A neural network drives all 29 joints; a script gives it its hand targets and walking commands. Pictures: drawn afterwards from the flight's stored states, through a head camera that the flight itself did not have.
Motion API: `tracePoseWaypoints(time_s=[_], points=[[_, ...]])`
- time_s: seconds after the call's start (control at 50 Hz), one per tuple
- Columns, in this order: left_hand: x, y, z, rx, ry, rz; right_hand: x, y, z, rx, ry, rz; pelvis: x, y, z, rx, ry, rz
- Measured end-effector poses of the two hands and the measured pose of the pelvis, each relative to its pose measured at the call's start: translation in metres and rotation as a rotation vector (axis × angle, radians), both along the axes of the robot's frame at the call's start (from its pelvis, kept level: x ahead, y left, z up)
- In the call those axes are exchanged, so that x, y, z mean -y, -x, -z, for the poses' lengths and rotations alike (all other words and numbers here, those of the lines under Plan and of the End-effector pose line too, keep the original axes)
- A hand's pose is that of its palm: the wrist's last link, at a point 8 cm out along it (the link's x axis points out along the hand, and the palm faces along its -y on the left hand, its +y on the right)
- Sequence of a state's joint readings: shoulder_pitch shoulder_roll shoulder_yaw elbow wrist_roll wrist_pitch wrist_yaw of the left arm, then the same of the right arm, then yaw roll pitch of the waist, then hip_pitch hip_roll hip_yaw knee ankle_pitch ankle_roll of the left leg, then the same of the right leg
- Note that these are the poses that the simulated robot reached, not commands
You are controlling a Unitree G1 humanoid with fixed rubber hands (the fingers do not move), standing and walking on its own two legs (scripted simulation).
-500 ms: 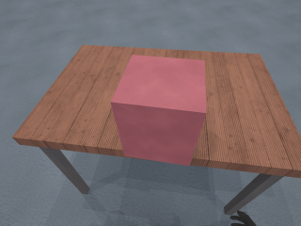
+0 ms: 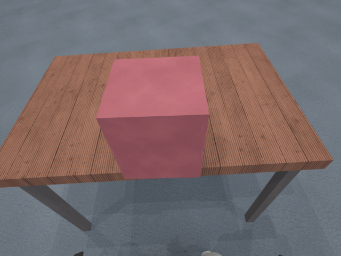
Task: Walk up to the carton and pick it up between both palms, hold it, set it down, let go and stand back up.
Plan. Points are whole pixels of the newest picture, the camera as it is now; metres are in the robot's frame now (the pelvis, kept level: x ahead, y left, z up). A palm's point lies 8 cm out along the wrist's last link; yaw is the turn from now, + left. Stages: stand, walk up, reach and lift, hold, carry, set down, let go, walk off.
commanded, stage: walk up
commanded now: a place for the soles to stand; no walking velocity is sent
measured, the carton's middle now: (159, 121) +0.43 +0.05 +0.07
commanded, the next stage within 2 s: stand in 1.16 s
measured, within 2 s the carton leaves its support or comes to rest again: neither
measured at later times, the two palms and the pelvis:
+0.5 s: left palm out of the picture +0.11 +0.28 -0.10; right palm out of the picture +0.08 -0.26 -0.12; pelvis +0.00 +0.01 -0.01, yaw -2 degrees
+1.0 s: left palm (81, 255) +0.15 +0.24 -0.10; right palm out of the picture +0.02 -0.24 -0.11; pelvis +0.01 +0.02 +0.01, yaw -7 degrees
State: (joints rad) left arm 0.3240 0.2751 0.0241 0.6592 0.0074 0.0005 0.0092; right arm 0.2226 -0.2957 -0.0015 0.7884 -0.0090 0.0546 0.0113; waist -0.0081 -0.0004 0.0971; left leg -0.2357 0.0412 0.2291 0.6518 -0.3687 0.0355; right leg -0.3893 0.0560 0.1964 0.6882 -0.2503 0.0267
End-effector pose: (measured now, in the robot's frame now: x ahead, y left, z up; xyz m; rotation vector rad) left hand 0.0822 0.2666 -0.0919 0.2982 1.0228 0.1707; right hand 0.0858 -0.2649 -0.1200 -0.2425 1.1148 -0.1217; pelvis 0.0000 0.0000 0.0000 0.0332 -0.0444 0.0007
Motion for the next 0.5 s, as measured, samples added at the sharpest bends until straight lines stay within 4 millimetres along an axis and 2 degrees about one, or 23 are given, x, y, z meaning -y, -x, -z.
tracePoseWaypoints(time_s=[0.3, 0.42, 0.5], points=[[-0.008, -0.029, 0.001, 0.032, -0.015, 0.057, -0.002, 0.008, 0.001, 0.017, 0.016, 0.039, -0.01, -0.003, 0.005, 0.003, -0.001, 0.04], [-0.005, -0.031, 0.005, 0.036, -0.009, 0.06, 0.001, 0.007, 0.006, 0.008, 0.012, 0.048, -0.007, -0.005, 0.01, 0.021, 0.014, 0.038], [-0.01, -0.028, 0.005, 0.025, -0.014, 0.053, 0.0, 0.004, 0.004, 0.009, 0.024, 0.039, -0.014, -0.003, 0.009, 0.008, 0.019, 0.033]])
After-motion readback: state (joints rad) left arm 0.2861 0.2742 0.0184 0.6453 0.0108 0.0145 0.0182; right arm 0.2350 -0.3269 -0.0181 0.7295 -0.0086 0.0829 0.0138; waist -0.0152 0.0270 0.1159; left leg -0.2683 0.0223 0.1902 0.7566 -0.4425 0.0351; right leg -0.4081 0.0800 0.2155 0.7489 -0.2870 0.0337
